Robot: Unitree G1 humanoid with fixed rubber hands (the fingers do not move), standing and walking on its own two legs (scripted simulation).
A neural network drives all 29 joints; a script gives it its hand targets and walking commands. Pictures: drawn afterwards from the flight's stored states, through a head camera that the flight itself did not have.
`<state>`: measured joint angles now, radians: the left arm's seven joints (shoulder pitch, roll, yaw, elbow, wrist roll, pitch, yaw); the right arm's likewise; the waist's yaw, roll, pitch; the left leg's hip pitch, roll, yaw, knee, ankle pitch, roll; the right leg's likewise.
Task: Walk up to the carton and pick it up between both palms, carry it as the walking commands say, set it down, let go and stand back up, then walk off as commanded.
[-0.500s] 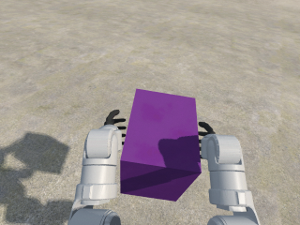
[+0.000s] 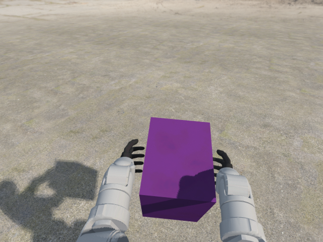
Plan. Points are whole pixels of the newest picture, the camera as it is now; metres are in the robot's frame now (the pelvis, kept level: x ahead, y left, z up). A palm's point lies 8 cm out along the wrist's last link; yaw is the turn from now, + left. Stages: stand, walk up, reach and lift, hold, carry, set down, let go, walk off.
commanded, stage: hold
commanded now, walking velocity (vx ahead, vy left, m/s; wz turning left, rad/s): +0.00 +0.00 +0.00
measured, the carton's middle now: (174, 171) +0.36 -0.07 -0.01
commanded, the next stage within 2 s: set down in 0.36 s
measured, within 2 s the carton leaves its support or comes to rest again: neither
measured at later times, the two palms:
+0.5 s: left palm (112, 180) +0.31 +0.11 +0.04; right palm (210, 188) +0.27 -0.15 +0.02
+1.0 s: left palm (121, 179) +0.37 +0.10 -0.03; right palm (204, 184) +0.33 -0.16 -0.05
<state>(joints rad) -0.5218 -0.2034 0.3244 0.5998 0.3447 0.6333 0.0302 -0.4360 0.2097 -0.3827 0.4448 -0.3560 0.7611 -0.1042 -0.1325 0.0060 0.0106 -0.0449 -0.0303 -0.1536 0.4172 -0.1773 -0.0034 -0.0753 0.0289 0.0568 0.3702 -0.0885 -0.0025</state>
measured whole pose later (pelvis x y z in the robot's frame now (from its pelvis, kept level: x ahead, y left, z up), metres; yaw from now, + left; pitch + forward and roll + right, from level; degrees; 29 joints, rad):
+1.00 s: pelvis +0.02 +0.00 -0.01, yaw -1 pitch +4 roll +0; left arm -0.59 -0.22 0.49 0.71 0.44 0.33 0.01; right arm -0.46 0.22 -0.40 0.56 -0.40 0.44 -0.09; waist -0.04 0.02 0.09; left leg -0.39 -0.02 -0.11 0.59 -0.27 -0.02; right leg -0.45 0.05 0.09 0.58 -0.20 0.00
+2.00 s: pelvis -0.02 +0.01 -0.15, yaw +0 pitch +37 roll +1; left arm -0.84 -0.12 0.45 0.75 0.30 0.17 0.09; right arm -0.67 0.23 -0.45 0.55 -0.30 0.24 -0.18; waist -0.02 0.01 -0.18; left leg -1.48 -0.09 -0.11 1.29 -0.46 -0.05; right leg -1.53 0.07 0.09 1.25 -0.37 0.03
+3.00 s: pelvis -0.05 +0.01 -0.28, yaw +1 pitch +44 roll +0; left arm -1.22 0.04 0.46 0.86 0.26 0.26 0.10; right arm -1.10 0.13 -0.51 0.66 -0.30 0.30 -0.21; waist -0.04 0.01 -0.04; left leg -2.01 -0.13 -0.09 1.79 -0.56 -0.06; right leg -2.05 0.09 0.08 1.73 -0.45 0.07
